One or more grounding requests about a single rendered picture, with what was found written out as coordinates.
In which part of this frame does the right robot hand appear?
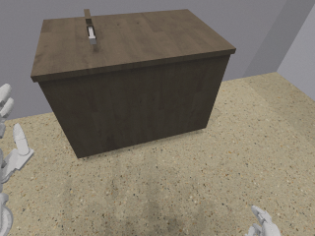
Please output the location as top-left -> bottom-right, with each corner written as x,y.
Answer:
244,206 -> 282,236

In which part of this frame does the counter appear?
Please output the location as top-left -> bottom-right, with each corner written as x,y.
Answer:
31,9 -> 236,159

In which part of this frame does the robot left forearm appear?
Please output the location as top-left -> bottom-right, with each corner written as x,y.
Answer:
0,193 -> 14,236

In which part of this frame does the left robot hand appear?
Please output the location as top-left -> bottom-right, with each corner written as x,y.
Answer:
0,84 -> 34,194

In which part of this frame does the tap lever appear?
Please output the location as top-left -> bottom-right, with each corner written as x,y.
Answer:
89,27 -> 96,45

